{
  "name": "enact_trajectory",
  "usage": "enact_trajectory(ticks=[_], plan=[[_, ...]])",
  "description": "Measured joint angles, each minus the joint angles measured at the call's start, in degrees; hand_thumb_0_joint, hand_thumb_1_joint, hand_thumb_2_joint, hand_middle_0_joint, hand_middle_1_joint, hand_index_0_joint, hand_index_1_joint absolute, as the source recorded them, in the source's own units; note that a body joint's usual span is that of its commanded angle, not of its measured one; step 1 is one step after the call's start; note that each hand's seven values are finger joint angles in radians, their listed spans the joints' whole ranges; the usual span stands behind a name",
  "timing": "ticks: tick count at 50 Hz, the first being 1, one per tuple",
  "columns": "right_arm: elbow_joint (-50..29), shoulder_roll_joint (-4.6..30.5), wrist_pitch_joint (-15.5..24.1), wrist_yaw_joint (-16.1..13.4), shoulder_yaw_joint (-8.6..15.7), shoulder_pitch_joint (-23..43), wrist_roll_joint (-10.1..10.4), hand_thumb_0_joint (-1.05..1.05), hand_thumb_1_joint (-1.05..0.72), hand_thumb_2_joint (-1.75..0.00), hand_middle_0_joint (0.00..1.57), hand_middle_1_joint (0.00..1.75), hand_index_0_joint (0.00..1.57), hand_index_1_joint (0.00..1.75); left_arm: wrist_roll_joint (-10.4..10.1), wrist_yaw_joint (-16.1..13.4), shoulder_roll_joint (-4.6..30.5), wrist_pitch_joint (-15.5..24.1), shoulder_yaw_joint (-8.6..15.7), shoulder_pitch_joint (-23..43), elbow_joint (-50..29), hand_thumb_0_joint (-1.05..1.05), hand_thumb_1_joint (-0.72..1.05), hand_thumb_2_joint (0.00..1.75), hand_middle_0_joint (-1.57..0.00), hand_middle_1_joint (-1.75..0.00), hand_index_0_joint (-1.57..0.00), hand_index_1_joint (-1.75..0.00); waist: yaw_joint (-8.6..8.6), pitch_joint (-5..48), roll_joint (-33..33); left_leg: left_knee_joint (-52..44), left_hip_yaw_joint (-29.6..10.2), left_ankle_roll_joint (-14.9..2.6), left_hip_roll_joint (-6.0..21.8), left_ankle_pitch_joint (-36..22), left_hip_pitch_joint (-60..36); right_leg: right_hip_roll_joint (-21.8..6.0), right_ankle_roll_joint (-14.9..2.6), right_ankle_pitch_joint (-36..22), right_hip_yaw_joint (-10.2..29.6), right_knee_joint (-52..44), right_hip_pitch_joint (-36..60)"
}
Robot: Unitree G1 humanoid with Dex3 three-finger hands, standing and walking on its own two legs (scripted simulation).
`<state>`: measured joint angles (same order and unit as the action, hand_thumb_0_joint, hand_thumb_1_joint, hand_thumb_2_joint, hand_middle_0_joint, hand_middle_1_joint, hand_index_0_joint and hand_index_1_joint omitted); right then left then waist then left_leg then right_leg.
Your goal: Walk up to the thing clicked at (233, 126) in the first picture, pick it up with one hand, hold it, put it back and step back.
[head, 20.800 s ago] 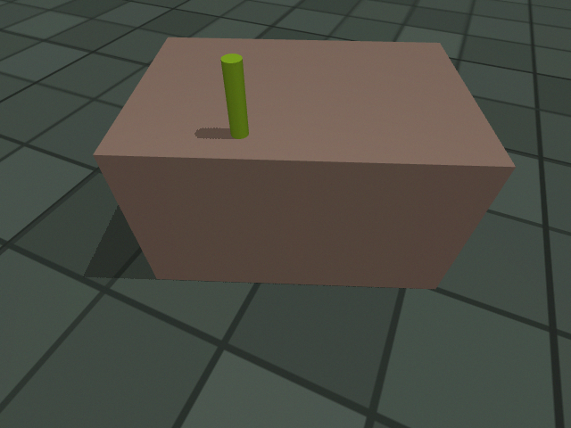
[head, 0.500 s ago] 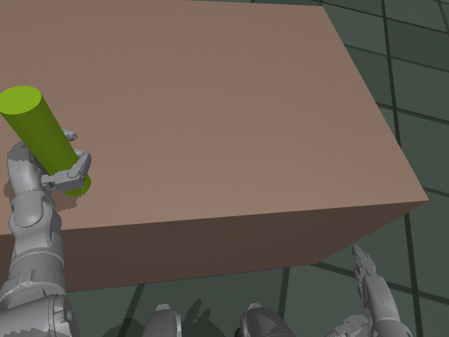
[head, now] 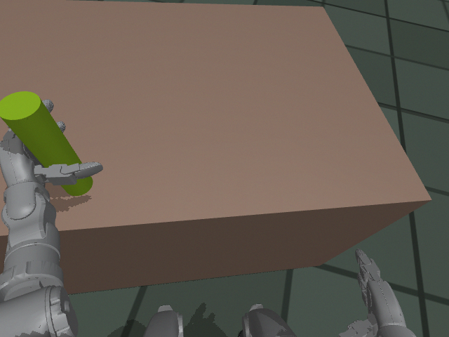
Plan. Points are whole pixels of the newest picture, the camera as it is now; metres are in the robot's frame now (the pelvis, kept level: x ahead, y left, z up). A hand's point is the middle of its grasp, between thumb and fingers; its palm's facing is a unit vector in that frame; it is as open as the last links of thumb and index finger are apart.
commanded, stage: withdraw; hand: left
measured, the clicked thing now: (55, 152) +0.43 +0.27 +0.06
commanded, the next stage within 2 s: rise in 0.30 s
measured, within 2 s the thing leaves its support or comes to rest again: neither
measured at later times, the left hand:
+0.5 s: hand out of the picture +0.41 +0.35 +0.11, palm faces +0.33 -0.93 -0.15, open 17.4 cm
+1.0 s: hand out of the picture +0.31 +0.38 +0.07, palm faces +0.45 -0.78 -0.43, open 17.5 cm
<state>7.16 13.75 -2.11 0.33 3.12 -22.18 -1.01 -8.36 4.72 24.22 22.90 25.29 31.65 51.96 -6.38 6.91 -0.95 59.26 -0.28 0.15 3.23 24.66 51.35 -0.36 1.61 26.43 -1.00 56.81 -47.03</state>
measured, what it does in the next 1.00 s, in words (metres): stands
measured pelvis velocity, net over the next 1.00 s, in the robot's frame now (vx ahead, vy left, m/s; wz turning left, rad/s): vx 0.02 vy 0.01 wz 0.01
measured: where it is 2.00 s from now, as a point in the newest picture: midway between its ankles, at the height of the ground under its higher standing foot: outside the picture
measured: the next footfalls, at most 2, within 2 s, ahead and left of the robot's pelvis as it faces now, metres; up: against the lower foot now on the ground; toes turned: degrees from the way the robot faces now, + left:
none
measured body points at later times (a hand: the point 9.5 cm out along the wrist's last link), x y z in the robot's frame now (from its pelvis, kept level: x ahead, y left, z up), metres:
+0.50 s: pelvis +0.02 +0.00 +0.02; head +0.08 +0.02 +0.47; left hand +0.39 +0.40 +0.12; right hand +0.17 -0.25 -0.03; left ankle +0.03 +0.12 -0.67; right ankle +0.01 -0.14 -0.67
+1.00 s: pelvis +0.02 +0.01 +0.04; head +0.05 +0.01 +0.49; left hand +0.28 +0.42 +0.10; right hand +0.18 -0.24 -0.03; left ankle +0.03 +0.12 -0.67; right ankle +0.01 -0.14 -0.67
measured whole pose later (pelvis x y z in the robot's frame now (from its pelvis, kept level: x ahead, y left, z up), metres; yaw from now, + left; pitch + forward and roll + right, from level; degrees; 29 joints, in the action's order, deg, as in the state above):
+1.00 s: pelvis +0.02 +0.01 +0.04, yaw +1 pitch +9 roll -2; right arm 25.1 14.5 1.0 -2.1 1.2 -18.5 3.4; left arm -1.9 -2.8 30.8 -0.3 22.4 6.3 34.7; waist 0.2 6.0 1.3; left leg 43.2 0.7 -0.4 1.9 20.3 31.6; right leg -1.5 2.2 21.3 -0.8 39.6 -26.9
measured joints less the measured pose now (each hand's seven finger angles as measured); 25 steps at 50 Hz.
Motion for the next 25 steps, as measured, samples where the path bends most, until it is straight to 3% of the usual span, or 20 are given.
enact_trajectory(ticks=[11, 15, 22, 25], plan=[[0.05, 0.42, -0.58, -1.14, 0.20, 0.02, 0.64, -0.01, 0.55, -0.05, 0.06, 0.06, 0.06, 0.05, 0.69, 0.93, 3.99, -1.89, 3.81, 0.40, -1.45, -0.01, -0.46, 0.17, -0.20, -0.20, -0.24, -0.18, -0.53, -0.17, -0.64, -1.08, -0.13, 0.21, 0.20, -0.09, -2.14, 0.23, -0.17, -0.23, -0.15, -1.32, 2.23], [2.79, 0.33, -0.58, -1.83, -0.41, 0.48, 1.23, -0.01, 0.54, -0.05, 0.06, 0.06, 0.06, 0.05, -0.08, 3.18, 7.35, -4.46, 5.21, 1.08, -0.83, -0.01, -0.51, 0.12, -0.14, -0.15, -0.18, -0.13, -0.02, 0.38, -0.22, -2.63, -0.09, 0.19, 0.20, -0.34, -4.03, 0.25, -0.14, -0.67, -0.18, -3.18, 4.24], [8.70, -0.04, 0.92, -2.63, -2.30, 2.01, 2.41, -0.01, 0.54, -0.05, 0.06, 0.06, 0.06, 0.05, -2.60, 9.83, 12.03, -7.87, 5.09, 1.35, 3.52, -0.01, -0.57, 0.06, -0.09, -0.10, -0.13, -0.08, 1.45, 1.15, 0.97, -4.96, 0.08, -0.16, -0.14, -0.79, -6.39, -0.07, 0.13, -1.28, -0.14, -5.85, 6.79], [9.48, -0.07, 0.75, -2.61, -2.58, 2.61, 3.14, -0.01, 0.55, -0.05, 0.06, 0.06, 0.06, 0.05, 1.71, 8.60, 13.65, -11.30, 2.77, -0.09, 5.29, -0.01, -0.57, 0.04, -0.07, -0.08, -0.11, -0.06, 1.89, 0.26, 1.18, -6.64, 0.48, -0.27, -0.50, -1.34, -8.23, -0.43, 0.33, -1.75, 0.17, -7.26, 8.44]])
